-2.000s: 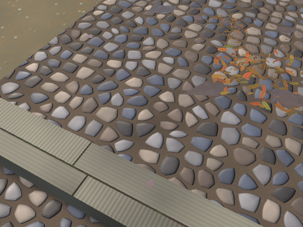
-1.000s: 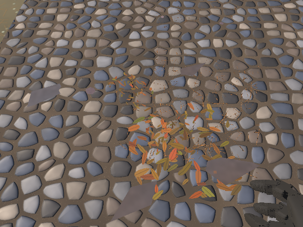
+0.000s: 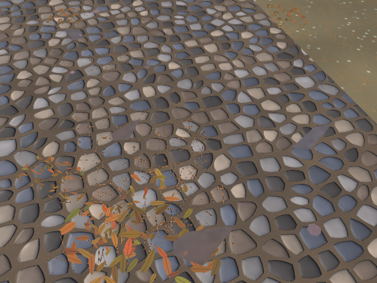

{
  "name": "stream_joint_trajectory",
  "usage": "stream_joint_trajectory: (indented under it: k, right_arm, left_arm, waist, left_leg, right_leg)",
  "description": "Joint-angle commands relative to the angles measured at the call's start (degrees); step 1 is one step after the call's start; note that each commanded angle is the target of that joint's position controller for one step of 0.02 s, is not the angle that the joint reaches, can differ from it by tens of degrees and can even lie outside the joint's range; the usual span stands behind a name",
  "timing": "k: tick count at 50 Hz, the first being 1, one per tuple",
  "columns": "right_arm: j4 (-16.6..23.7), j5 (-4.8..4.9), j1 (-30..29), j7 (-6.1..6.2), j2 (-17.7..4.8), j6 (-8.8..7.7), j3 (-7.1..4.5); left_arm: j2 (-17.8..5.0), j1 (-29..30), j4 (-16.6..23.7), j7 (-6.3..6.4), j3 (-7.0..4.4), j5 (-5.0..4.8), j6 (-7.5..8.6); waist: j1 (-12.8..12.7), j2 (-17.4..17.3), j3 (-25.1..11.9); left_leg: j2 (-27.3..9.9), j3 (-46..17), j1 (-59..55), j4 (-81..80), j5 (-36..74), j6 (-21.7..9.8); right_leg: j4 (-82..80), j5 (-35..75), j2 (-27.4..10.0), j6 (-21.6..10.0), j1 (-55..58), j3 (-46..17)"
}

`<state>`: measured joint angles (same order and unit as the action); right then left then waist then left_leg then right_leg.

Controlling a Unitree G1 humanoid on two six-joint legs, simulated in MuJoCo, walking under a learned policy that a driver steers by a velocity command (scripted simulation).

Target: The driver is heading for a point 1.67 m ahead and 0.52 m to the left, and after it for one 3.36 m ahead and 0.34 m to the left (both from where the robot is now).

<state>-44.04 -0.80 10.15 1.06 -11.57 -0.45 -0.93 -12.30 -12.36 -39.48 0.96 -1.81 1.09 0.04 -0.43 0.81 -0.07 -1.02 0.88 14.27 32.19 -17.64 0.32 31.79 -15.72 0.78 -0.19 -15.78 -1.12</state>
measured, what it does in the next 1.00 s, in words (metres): stands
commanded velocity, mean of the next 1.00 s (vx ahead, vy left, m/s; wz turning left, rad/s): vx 0.00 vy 0.00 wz -0.01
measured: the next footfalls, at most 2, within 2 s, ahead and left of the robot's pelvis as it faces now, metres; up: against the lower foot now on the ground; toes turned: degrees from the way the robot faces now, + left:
left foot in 1.82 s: +0.45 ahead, +0.12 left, +0.00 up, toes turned +3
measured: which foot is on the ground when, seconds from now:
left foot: down 0.00-1.00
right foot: down 0.00-1.00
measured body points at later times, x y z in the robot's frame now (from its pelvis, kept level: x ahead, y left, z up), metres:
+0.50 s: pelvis +0.00 +0.01 +0.00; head +0.01 +0.01 +0.45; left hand +0.10 +0.25 -0.13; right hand +0.10 -0.23 -0.13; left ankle -0.01 +0.12 -0.73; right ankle +0.01 -0.12 -0.73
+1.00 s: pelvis +0.00 +0.01 +0.01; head +0.01 +0.01 +0.46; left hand +0.04 +0.25 -0.14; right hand +0.04 -0.23 -0.15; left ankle -0.01 +0.12 -0.73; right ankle +0.01 -0.12 -0.73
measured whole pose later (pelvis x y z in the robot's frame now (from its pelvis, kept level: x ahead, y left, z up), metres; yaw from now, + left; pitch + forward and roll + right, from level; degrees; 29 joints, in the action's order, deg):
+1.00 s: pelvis +0.00 +0.01 +0.01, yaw +1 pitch -1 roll +0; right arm -59.4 0.0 13.9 2.3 -10.4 -0.4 -1.7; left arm -10.0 -14.2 -58.3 3.1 -3.0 0.0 0.5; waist 0.2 0.1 1.9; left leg 0.4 0.5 11.1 28.0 -15.6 -0.6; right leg 28.0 -14.2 -0.6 0.9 -12.5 -1.1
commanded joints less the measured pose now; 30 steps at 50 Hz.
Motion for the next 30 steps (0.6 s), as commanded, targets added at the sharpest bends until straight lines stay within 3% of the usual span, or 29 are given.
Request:
stream_joint_trajectory:
  k: [1, 8, 30]
  right_arm:
    - [3.2, 0.06, -1.1, 0.37, -6.0, -0.79, -1.43]
    - [1.8, 0.20, -0.5, 0.22, -5.3, -0.98, -1.32]
    - [-7.2, 0.60, 2.6, 0.95, -4.5, -0.83, -1.73]
  left_arm:
    - [-4.5, 1.9, 3.7, 0.25, -1.53, -0.07, 1.06]
    - [-4.3, 0.2, 1.7, 0.80, -1.88, -0.24, 1.15]
    - [-3.5, -2.3, -7.4, 2.14, -2.58, -0.78, 0.88]
  waist:
    - [0.5, -2.3, -1.1]
    - [0.4, -0.7, -1.2]
    - [0.6, -0.8, 0.7]
  left_leg:
    - [-3.4, -4.4, 1.3, -6.8, 4.9, -2.3]
    - [-2.7, -3.9, 1.4, -6.3, 6.1, -2.5]
    - [-1.4, -3.2, 0.5, -8.0, 7.4, -2.4]
  right_leg:
    - [-4.1, 6.1, -2.4, -1.4, 1.0, -3.2]
    - [-3.8, 7.7, -2.7, -0.9, 2.1, -3.2]
    - [-5.4, 9.2, -2.8, -0.7, 3.5, -2.3]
